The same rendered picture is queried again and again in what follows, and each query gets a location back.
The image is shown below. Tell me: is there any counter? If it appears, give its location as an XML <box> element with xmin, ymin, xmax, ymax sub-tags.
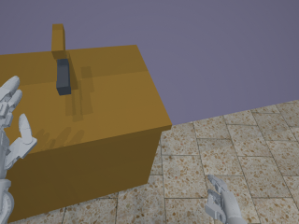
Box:
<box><xmin>0</xmin><ymin>23</ymin><xmax>173</xmax><ymax>224</ymax></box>

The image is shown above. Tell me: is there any left robot hand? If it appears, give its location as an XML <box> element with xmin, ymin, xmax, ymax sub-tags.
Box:
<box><xmin>0</xmin><ymin>76</ymin><xmax>37</xmax><ymax>179</ymax></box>

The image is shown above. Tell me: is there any tap lever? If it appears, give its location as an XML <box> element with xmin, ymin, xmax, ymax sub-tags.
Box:
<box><xmin>56</xmin><ymin>55</ymin><xmax>72</xmax><ymax>96</ymax></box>

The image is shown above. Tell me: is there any right robot hand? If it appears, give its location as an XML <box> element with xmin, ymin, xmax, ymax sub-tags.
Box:
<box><xmin>205</xmin><ymin>174</ymin><xmax>242</xmax><ymax>224</ymax></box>

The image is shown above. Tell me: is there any left robot forearm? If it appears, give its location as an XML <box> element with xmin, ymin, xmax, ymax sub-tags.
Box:
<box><xmin>0</xmin><ymin>179</ymin><xmax>15</xmax><ymax>224</ymax></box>

